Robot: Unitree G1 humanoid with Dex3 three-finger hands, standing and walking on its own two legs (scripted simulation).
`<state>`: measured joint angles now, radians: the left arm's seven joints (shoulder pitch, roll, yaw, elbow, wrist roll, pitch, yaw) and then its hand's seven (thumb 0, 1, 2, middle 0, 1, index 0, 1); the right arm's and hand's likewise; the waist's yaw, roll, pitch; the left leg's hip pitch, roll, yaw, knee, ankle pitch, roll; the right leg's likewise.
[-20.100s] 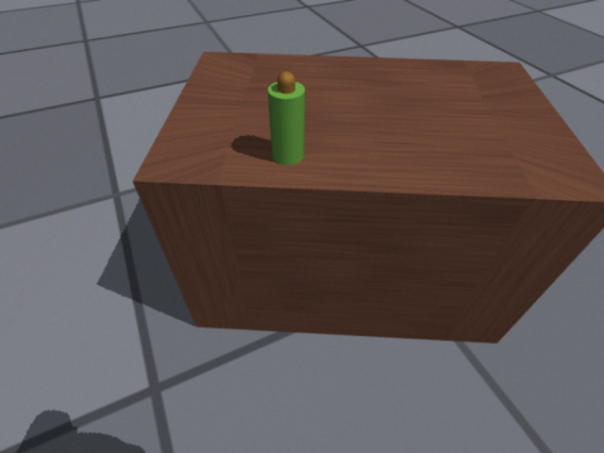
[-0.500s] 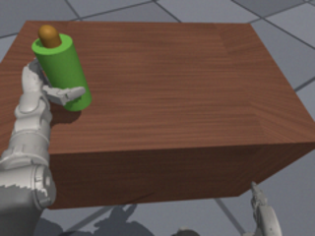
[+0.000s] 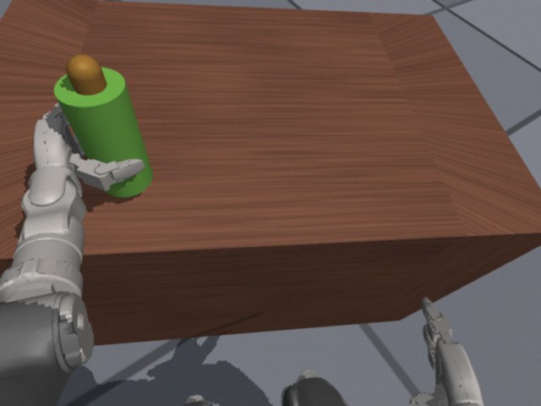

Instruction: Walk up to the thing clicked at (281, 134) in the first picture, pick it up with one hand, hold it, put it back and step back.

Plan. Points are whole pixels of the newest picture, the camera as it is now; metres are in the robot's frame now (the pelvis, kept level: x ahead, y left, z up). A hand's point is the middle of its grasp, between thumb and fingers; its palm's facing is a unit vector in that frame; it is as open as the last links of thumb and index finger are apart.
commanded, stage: lower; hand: left
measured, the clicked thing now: (107, 128) +0.49 +0.18 +0.10
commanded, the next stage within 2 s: loosen in 0.06 s
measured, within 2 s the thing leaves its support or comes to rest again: rests again in 0.26 s
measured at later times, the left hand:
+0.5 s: hand (101, 136) +0.50 +0.20 +0.08, palm faces +0.14 -0.99 +0.00, open 11.2 cm
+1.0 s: hand (97, 134) +0.50 +0.20 +0.08, palm faces +0.14 -0.99 +0.00, open 16.5 cm
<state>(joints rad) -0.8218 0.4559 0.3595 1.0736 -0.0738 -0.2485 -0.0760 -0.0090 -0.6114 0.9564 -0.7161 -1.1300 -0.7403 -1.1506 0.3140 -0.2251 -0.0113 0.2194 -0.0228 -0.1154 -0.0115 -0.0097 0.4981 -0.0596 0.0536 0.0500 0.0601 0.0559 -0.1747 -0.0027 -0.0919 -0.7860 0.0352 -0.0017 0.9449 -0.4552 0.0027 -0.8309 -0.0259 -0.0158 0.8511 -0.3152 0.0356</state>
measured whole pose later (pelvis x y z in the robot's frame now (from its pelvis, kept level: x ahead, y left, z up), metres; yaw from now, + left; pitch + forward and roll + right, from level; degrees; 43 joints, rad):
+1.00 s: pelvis +0.00 +0.00 -0.01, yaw +0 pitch +18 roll -2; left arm -0.90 0.48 0.36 1.12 -0.09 -0.29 -0.11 -0.01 -0.61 0.16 -0.28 -0.24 -0.29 -0.24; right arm 0.37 -0.24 -0.01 0.12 -0.02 -0.04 0.00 -0.01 0.53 -0.05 0.06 0.05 0.06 0.06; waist -0.16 -0.01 -0.11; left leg -0.85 0.03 -0.01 1.00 -0.48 0.00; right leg -0.90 -0.03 -0.02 0.92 -0.34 0.03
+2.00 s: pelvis +0.04 +0.00 +0.03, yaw +1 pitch +7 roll -1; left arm -0.14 0.47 0.34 0.28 -0.05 0.00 -0.01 -0.01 -0.57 0.02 -0.07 -0.04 -0.07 -0.05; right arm 0.36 -0.23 -0.04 0.39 0.06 -0.04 0.01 -0.01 0.50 -0.06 0.06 0.05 0.06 0.06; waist 0.02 0.06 -0.09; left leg -0.40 0.02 0.00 0.69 -0.41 0.01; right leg -0.45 -0.04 -0.02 0.63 -0.29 0.04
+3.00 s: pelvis +0.01 -0.02 +0.05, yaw +2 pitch -1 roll +0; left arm 0.49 0.24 0.17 -0.05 -0.04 -0.26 0.02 -0.01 -0.56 0.05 -0.05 -0.06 -0.06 -0.06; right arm 0.26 -0.15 -0.05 0.55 0.02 -0.15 -0.04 -0.01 -0.06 -0.43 0.12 0.17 0.13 0.17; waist 0.05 0.02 0.04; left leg -0.23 0.00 -0.01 0.56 -0.31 -0.01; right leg -0.30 -0.05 -0.04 0.56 -0.24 0.02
